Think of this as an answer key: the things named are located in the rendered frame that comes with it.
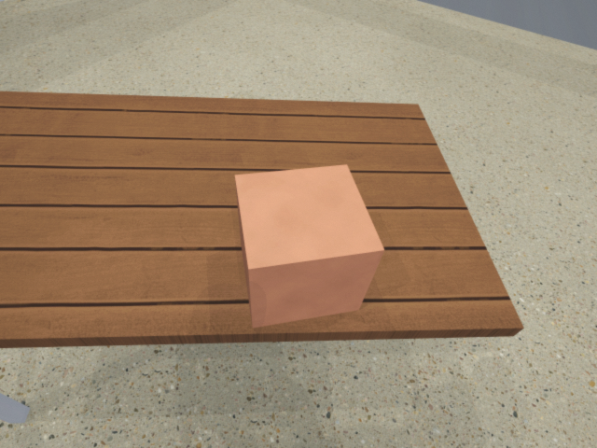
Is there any table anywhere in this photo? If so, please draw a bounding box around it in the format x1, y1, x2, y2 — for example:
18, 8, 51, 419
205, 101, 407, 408
0, 91, 524, 424

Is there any carton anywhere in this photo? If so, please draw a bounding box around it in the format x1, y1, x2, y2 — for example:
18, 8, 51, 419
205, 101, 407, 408
235, 164, 384, 328

